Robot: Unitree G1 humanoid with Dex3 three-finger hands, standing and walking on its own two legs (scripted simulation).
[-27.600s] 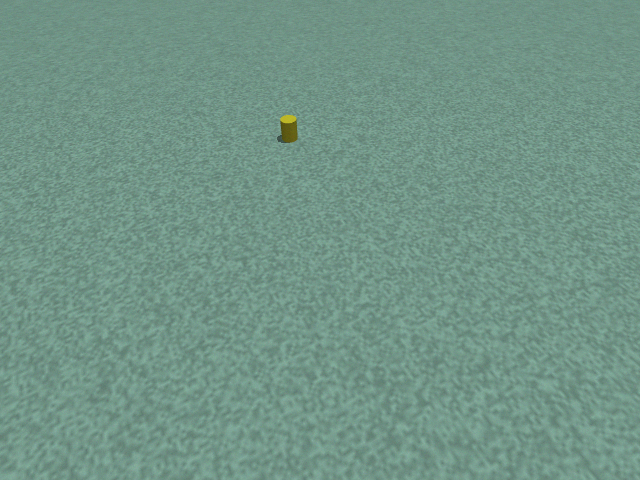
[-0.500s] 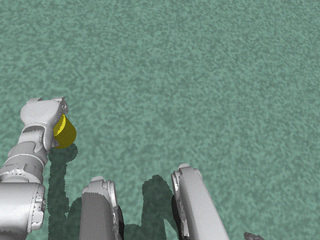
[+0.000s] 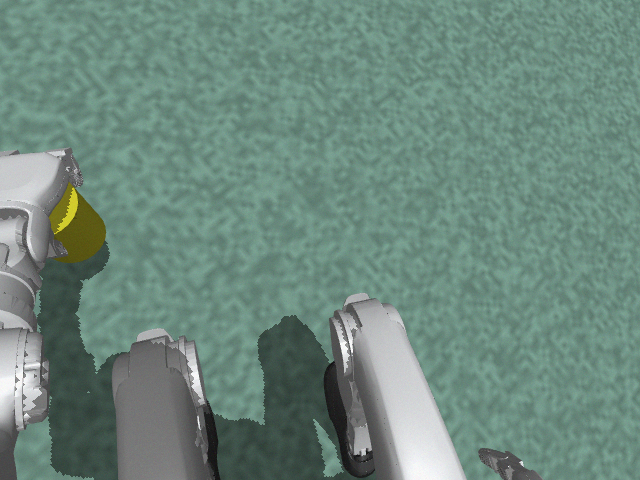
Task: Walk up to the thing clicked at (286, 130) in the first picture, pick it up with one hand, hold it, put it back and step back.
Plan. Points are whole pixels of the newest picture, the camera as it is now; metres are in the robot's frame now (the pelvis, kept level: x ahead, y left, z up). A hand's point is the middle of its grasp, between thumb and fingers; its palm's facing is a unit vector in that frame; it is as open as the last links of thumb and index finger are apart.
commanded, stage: crouch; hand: left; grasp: from above
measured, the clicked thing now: (57, 220) +0.48 +0.28 -0.22
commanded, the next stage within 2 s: lower in 0.50 s
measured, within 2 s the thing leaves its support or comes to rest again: neither
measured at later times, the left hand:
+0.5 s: hand (59, 212) +0.49 +0.28 -0.21, palm faces -0.46 -0.05 -0.89, open 11.0 cm
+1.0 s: hand (72, 218) +0.50 +0.28 -0.26, palm faces -0.48 -0.05 -0.88, open 11.0 cm
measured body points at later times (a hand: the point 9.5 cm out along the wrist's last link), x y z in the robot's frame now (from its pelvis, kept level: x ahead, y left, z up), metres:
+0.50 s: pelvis -0.01 +0.00 -0.05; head +0.25 +0.06 +0.31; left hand +0.51 +0.28 -0.16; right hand +0.01 -0.27 -0.15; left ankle +0.07 +0.13 -0.37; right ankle +0.09 -0.14 -0.37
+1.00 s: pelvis -0.01 +0.00 -0.08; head +0.26 +0.07 +0.27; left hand +0.52 +0.28 -0.21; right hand +0.02 -0.27 -0.17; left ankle +0.07 +0.13 -0.37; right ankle +0.09 -0.14 -0.37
